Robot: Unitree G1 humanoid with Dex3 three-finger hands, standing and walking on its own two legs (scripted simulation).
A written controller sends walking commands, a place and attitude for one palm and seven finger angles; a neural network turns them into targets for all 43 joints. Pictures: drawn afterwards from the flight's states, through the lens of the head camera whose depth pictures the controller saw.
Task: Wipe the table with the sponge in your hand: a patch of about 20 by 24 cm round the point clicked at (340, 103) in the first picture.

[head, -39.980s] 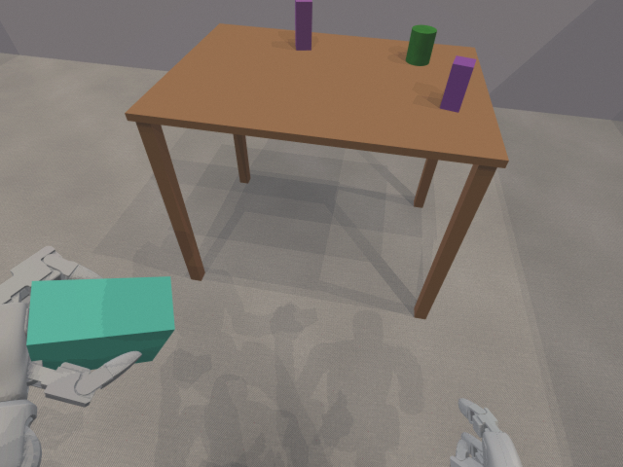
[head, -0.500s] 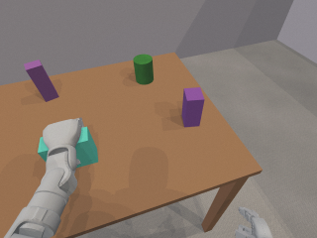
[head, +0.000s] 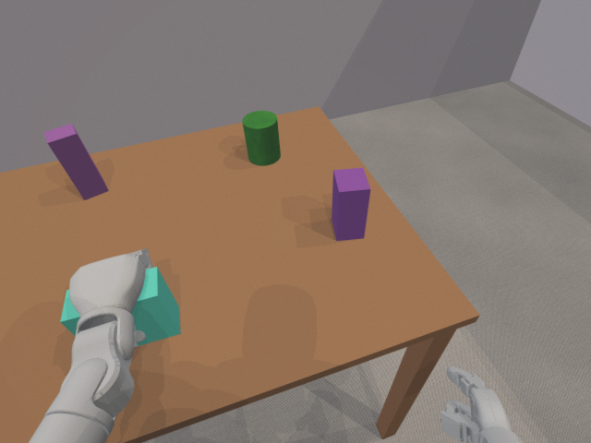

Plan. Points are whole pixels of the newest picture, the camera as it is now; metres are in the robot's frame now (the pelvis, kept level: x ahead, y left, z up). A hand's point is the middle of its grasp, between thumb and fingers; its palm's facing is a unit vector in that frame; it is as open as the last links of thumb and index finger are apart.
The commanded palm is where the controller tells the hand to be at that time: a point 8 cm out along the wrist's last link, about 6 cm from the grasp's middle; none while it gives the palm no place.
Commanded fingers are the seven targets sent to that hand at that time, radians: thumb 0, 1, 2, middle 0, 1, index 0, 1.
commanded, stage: wipe back along the first lane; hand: left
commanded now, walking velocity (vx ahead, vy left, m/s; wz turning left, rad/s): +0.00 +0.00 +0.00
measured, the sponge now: (131, 318) +0.27 +0.29 +0.01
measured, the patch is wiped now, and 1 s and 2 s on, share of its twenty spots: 1.00 1.00 1.00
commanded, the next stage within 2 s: lift the sponge slowly off the table in 0.26 s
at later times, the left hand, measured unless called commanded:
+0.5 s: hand (124, 331) +0.24 +0.27 +0.04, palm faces +0.00 -0.09 -1.00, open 9.7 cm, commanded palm +0.20 +0.25 +0.09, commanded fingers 0.00 0.10 1.30 -1.20 -1.60 -1.20 -1.60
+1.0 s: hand (125, 340) +0.22 +0.26 +0.05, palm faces -0.03 -0.13 -0.99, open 9.7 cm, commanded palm +0.20 +0.25 +0.12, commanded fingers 0.00 0.10 1.30 -1.20 -1.60 -1.20 -1.60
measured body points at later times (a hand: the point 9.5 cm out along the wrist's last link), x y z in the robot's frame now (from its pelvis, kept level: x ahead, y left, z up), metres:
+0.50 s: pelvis -0.01 +0.00 +0.00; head -0.02 -0.03 +0.45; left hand +0.23 +0.27 +0.10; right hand +0.23 -0.21 -0.09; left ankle -0.02 +0.10 -0.74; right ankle -0.02 -0.11 -0.74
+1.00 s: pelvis -0.01 -0.01 +0.01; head -0.03 -0.04 +0.45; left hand +0.22 +0.26 +0.10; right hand +0.23 -0.21 -0.08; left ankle -0.02 +0.10 -0.74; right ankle -0.02 -0.11 -0.74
